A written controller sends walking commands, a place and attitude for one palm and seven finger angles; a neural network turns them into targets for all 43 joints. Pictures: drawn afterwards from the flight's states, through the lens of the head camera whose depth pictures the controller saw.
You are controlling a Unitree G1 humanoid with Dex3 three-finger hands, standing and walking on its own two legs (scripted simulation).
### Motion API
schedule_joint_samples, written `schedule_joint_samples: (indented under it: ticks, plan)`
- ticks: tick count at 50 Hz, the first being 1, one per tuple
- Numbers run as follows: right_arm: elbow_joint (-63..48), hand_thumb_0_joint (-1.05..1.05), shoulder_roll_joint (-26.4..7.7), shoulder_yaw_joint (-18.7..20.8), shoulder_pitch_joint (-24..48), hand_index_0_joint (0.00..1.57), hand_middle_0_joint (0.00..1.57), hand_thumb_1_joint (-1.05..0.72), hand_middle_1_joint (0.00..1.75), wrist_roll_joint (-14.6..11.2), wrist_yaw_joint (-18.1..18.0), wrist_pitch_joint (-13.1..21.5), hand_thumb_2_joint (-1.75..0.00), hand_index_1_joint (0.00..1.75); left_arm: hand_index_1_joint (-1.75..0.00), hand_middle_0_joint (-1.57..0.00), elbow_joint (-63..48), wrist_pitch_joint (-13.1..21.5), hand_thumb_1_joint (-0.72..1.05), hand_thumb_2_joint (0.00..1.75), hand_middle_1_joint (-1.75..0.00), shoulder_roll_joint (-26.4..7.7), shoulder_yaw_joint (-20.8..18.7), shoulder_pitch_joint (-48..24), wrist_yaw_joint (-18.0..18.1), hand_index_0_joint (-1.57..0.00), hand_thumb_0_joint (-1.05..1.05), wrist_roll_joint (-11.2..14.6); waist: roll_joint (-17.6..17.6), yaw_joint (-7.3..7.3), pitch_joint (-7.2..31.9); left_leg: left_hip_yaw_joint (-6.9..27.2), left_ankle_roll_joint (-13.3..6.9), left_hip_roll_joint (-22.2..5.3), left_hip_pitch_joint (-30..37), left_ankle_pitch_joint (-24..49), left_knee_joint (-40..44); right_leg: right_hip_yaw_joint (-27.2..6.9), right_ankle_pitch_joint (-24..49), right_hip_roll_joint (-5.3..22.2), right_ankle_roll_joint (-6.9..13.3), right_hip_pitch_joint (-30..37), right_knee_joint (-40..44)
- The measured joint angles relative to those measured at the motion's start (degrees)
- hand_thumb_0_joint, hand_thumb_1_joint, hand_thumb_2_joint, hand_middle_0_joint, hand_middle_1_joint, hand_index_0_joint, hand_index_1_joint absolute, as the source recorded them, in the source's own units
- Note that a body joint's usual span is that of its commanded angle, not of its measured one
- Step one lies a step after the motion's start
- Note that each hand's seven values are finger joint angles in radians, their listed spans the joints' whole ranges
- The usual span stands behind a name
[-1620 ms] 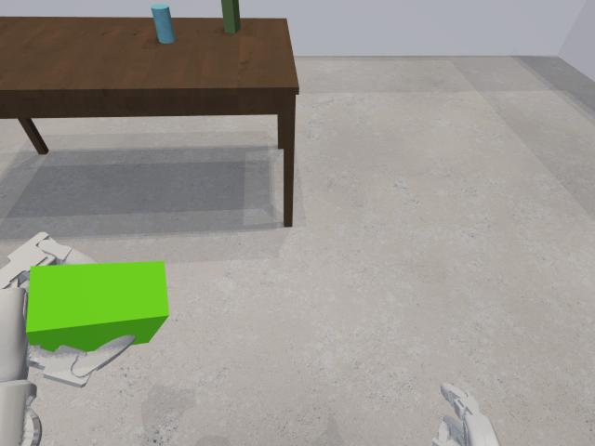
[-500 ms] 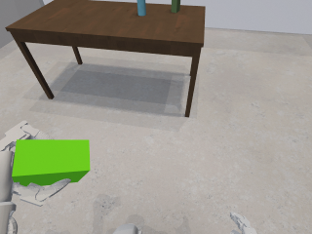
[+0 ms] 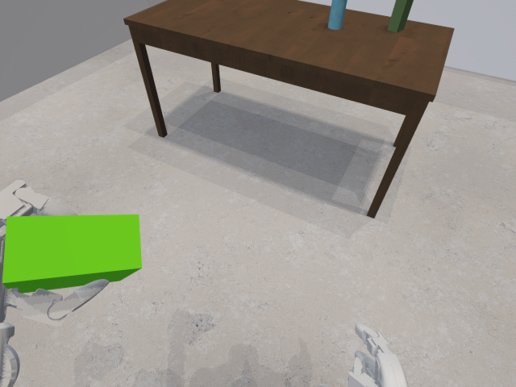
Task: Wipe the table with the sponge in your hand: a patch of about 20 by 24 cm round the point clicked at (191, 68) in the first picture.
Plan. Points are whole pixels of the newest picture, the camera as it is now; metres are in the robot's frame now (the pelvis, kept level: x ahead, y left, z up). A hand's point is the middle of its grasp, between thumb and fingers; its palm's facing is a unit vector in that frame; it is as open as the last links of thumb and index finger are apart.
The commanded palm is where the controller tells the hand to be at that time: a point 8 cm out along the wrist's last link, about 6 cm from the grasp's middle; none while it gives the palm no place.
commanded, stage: walk to a spot facing it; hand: left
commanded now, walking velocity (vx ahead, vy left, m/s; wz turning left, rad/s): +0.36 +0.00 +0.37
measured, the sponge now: (92, 253) +0.22 +0.21 +0.17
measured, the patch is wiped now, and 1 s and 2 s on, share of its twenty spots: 0.00 0.00 0.00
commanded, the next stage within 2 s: none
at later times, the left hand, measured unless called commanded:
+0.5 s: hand (72, 207) +0.27 +0.25 +0.19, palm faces +0.57 -0.74 -0.36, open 10.0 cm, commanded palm +0.21 +0.28 +0.19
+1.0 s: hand (133, 158) +0.36 +0.21 +0.19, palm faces +0.60 -0.65 -0.46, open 10.0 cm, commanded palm +0.29 +0.24 +0.19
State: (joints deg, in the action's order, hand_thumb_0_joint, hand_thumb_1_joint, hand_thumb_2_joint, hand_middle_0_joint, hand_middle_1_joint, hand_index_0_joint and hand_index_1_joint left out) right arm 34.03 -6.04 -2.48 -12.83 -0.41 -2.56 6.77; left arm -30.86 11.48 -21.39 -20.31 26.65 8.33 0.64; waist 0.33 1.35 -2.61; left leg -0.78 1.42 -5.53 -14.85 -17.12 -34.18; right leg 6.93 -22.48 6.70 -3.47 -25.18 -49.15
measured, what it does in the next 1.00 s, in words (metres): walks ahead, turning left: right foot, then left foot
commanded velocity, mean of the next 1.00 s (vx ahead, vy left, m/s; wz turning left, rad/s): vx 0.37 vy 0.00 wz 0.28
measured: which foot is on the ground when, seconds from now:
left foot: down 0.00-0.06, up 0.08-0.42, down 0.44-0.78, up 0.80-1.00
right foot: up 0.00-0.02, down 0.04-0.46, up 0.48-0.76, down 0.78-1.00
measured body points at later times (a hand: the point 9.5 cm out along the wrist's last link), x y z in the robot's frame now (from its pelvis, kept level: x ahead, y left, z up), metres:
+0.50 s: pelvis +0.09 -0.02 +0.00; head +0.10 +0.00 +0.45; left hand +0.23 +0.28 +0.21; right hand +0.30 -0.26 -0.06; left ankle +0.12 +0.10 -0.73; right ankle +0.07 -0.13 -0.70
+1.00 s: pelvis +0.22 -0.07 +0.01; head +0.25 -0.08 +0.46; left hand +0.32 +0.24 +0.21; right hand +0.44 -0.27 -0.09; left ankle +0.21 +0.08 -0.66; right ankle +0.25 -0.16 -0.73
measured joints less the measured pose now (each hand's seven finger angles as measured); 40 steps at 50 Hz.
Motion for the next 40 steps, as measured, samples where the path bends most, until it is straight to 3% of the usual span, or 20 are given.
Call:
schedule_joint_samples:
  ticks: [2, 5, 7, 9, 11, 15, 20, 22, 23, 26, 29, 33, 38, 40]
  plan:
    - [0.34, 0.01, 0.09, -0.46, -1.56, 0.21, 0.21, -0.9, 0.3, 0.18, -0.31, 0.04, -0.9, 0.3, -1.33, -0.75, -0.03, 0.49, -0.48, 0.98, -1.33, -0.7, -0.23, 0.06, -0.11, -0.75, -0.01, -0.05, -1.23, 0.5, 0.26, 1.41, -0.56, -1.07, -1.2, -2.99, -3.27, 1.48, 0.04, -1.1, -0.02, 4.46, 8.22]
    - [3.2, 0.01, -1.93, 0.09, -1.15, 0.21, 0.21, -0.9, 0.3, 0.42, -0.38, -1.14, -0.9, 0.3, -1.33, -0.75, 1.91, 0.24, -0.48, 0.98, -1.33, 0.31, 0.89, -3.31, -0.38, -0.75, -0.01, -0.63, -2.36, 1.53, -0.57, 3.22, -1.95, 0.17, -7.81, -11.72, -20.65, 3.65, 4.69, -0.59, 4.56, 4.92, 7.13]
    - [5.64, 0.01, -4.04, 0.66, 0.09, 0.21, 0.21, -0.9, 0.3, 0.76, -0.19, -2.42, -0.9, 0.3, -1.33, -0.75, 4.09, 0.16, -0.48, 0.98, -1.33, 2.2, 1.59, -3.98, -0.66, -0.75, -0.01, -0.61, -2.26, 2.09, -1.33, 2.14, -1.47, 2.08, -11.94, -9.72, -32.95, 3.92, 3.97, 0.21, 5.44, 6.43, 7.78]
    - [6.53, 0.01, -5.79, 1.41, 0.73, 0.21, 0.21, -0.9, 0.3, 0.82, -0.31, -3.4, -0.9, 0.3, -1.33, -0.75, 5.68, 0.18, -0.48, 0.98, -1.33, 3.24, 1.8, -2.99, -0.98, -0.75, -0.01, -0.7, -2.18, 1.47, -1.5, 0.08, -0.63, 2.44, -14.94, -6.1, -38.5, 4.67, 4.74, 0.59, 5.1, 8.71, 11.03]
    - [6.21, 0.01, -6.9, 2.28, 0.89, 0.21, 0.21, -0.9, 0.3, 0.64, -0.65, -3.85, -0.9, 0.3, -1.33, -0.75, 6.22, -0.05, -0.48, 0.98, -1.33, 3.12, 1.9, -1.73, -1.15, -0.75, -0.01, -0.77, -1.4, 0.7, -1.51, -2.13, -0.23, 2.21, -16.08, -3.65, -36.77, 5.45, 5.97, 0.88, 5.08, 10.76, 14.64]
    - [3.37, 0.01, -8.42, 3.86, 0.06, 0.21, 0.2, -0.91, 0.3, 0.64, -0.96, -3.4, -0.9, 0.3, -1.33, -0.75, 4.28, -0.12, -0.48, 0.98, -1.33, 1.35, 1.73, 0.34, -0.48, -0.75, -0.01, -0.68, 0.92, -0.35, -1.11, -5.96, -0.64, 1.43, -13.69, -1.53, -21.16, 6.78, 7.32, 1.22, 5.23, 13.27, 19.64]
    - [0.1, 0.01, -9.41, 5.23, -1.14, 0.2, 0.2, -0.91, 0.3, 0.55, -1.45, -2.88, -0.9, 0.3, -1.33, -0.75, -0.51, 0.25, -0.48, 0.98, -1.33, 0.09, 1.12, 1.27, 1.35, -0.75, -0.01, -0.25, 2.78, -0.18, -0.22, -8.37, -1.45, 1.64, -6.74, -1.77, -4.02, 7.64, 4.99, 0.97, 4.55, 14.48, 19.01]
    - [-1.23, 0.01, -9.8, 5.3, -1.47, 0.2, 0.2, -0.91, 0.3, 0.42, -1.81, -2.8, -0.9, 0.3, -1.33, -0.75, -2.01, 0.45, -0.48, 0.98, -1.33, 0.08, 0.69, 1.0, 2.03, -0.75, -0.01, 0.04, 2.58, -0.1, 0.34, -8.87, -2.2, 1.99, -2.5, -0.43, 2.42, 7.64, 2.15, 0.84, 3.86, 14.04, 15.25]
    - [-1.74, 0.01, -9.67, 5.42, -1.12, 0.2, 0.2, -0.91, 0.3, 0.3, -2.0, -2.66, -0.9, 0.3, -1.33, -0.75, -2.4, 0.66, -0.48, 0.98, -1.33, -0.09, 0.21, 0.37, 2.33, -0.75, -0.01, 0.15, 2.64, -0.31, 0.25, -8.72, -2.65, 2.03, -2.01, 4.29, 3.24, 6.82, 0.22, 1.1, 3.53, 12.8, 11.18]
    - [-0.83, 0.01, -6.69, 5.11, 1.17, 0.2, 0.2, -0.91, 0.3, 0.01, -1.68, -2.29, -0.9, 0.3, -1.33, -0.75, 0.55, 1.15, -0.48, 0.99, -1.33, -0.84, -0.73, -3.21, 2.19, -0.75, -0.01, -0.3, 3.31, -1.17, -0.78, -8.0, -2.53, 2.0, -2.31, 2.75, -1.3, 0.2, -7.16, -0.61, 2.67, 5.87, -7.92]
    - [0.09, 0.01, -3.54, 3.51, 1.63, 0.2, 0.2, -0.91, 0.3, -0.32, -0.45, -1.83, -0.9, 0.3, -1.33, -0.75, 2.03, 0.34, -0.48, 0.99, -1.33, -0.94, -0.92, -3.45, 1.12, -0.75, -0.01, -0.61, 2.1, -1.98, 0.09, -6.41, -2.13, 1.22, -1.48, 1.77, 0.24, -1.28, -4.92, -1.27, 1.82, -0.87, -15.91]
    - [0.58, 0.01, -0.75, 1.39, -0.08, 0.2, 0.2, -0.91, 0.3, -0.15, 0.23, -0.38, -0.9, 0.3, -1.33, -0.75, -0.03, 1.03, -0.48, 0.99, -1.33, 0.08, -0.24, 0.49, 0.3, -0.75, -0.01, -0.32, -0.16, -1.18, 0.67, -5.15, -0.91, 0.05, 0.61, 2.55, 3.98, 0.06, 0.21, 0.12, 1.0, -3.03, -6.66]
    - [1.95, 0.01, 0.11, -0.05, -2.08, 0.21, 0.21, -0.9, 0.3, 0.34, -0.48, -0.06, -0.9, 0.3, -1.33, -0.75, 1.0, 1.59, -0.48, 0.99, -1.33, -0.44, -0.19, 1.6, -0.16, -0.75, -0.01, -0.25, -2.83, 0.7, 0.42, -2.84, 0.6, -1.22, 1.61, -0.41, 2.02, 3.11, 2.89, -0.99, 0.27, 4.1, 11.13]
    - [2.55, 0.01, -0.66, 0.05, -1.94, 0.21, 0.21, -0.9, 0.3, 0.23, -0.69, -0.73, -0.9, 0.3, -1.33, -0.75, 2.29, 1.01, -0.48, 0.99, -1.33, -0.71, -0.25, -0.36, -0.09, -0.75, -0.01, -0.67, -3.41, 1.02, 0.2, -1.72, -0.87, -1.34, -1.45, -5.62, -6.54, 3.81, 7.52, -1.36, 3.02, 5.65, 13.56]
